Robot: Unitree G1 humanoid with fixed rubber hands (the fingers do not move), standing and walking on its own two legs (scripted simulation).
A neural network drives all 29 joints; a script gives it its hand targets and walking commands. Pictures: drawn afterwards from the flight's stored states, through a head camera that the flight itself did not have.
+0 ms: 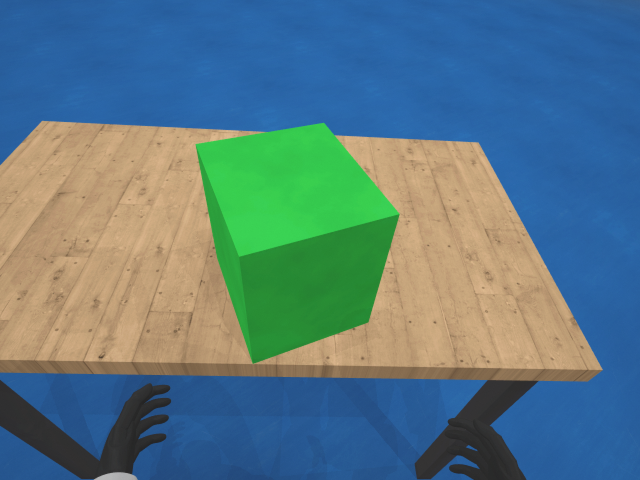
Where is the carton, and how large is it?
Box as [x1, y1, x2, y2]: [196, 123, 399, 363]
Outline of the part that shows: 324,123 196,144 217,258 253,363 365,323 368,321 399,214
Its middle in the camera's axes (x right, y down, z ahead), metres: -0.04 +0.00 +0.53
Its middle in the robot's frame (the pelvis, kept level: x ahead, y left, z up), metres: +0.43 +0.05 +0.09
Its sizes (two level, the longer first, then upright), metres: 0.202 0.178 0.218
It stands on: a table, 0.76 m high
